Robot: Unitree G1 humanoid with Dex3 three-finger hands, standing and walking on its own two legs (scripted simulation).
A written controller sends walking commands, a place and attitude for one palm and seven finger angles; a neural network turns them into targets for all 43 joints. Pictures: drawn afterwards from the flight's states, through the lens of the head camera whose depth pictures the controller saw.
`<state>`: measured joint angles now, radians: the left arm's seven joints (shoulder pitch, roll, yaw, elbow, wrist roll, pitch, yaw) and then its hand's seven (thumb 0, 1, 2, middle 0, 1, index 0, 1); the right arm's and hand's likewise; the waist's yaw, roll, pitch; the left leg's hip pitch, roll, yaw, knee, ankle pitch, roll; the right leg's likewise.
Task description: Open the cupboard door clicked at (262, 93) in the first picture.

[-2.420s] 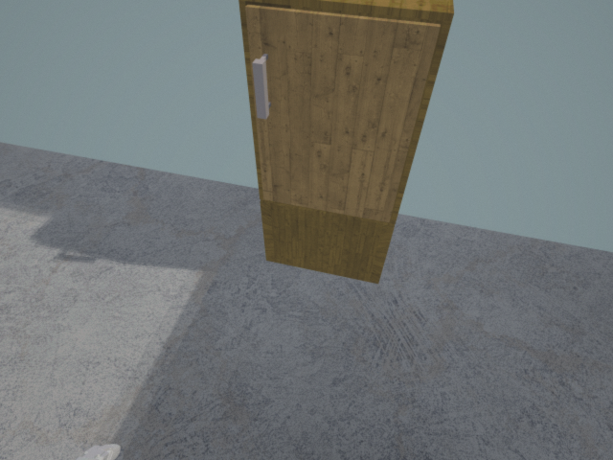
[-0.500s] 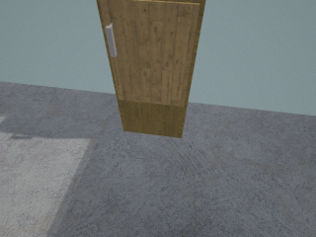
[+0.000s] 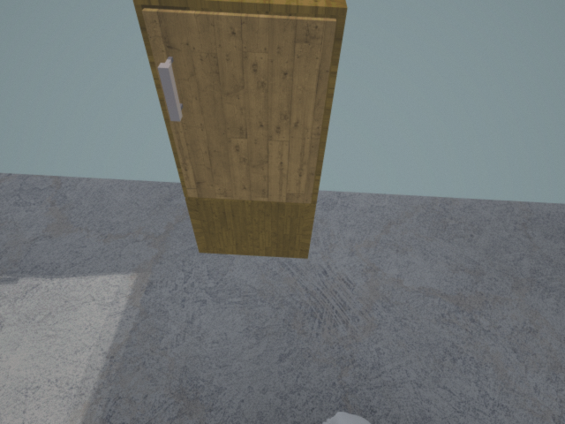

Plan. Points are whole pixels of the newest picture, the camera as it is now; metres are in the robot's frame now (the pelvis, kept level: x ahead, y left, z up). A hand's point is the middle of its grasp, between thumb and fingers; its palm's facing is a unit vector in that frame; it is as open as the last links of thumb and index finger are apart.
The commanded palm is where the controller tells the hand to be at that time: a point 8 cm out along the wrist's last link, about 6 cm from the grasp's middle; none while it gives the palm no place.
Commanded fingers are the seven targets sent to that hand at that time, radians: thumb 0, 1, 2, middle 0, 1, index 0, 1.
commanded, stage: take the last steps up to it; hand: left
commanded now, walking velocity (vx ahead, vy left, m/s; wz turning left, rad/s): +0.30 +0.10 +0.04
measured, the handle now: (173, 89) +0.85 +0.30 +0.03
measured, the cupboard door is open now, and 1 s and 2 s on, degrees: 0 0 0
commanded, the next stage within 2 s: come to a stop and stand still in 0.60 s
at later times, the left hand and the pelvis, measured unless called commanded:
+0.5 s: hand (162, 419) +0.17 +0.20 -0.17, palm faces +0.13 -0.97 -0.21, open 7.2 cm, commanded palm none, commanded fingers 0.00 0.90 0.90 -0.20 -0.30 -0.20 -0.30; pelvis +0.17 +0.01 +0.00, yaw +3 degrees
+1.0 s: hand (162, 318) +0.34 +0.25 -0.18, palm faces +0.08 -0.97 -0.25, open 7.3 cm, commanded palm none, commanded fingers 0.00 0.90 0.90 -0.20 -0.30 -0.20 -0.30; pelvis +0.31 +0.05 -0.01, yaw +3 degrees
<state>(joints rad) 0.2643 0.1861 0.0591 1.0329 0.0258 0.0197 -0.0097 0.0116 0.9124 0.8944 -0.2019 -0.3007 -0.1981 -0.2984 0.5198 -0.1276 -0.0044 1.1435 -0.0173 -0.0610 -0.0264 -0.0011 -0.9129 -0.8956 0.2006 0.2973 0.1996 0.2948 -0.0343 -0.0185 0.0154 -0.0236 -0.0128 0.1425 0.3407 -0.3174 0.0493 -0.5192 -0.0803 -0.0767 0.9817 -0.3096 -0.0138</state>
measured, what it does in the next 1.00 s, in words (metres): walks ahead: right foot, then left foot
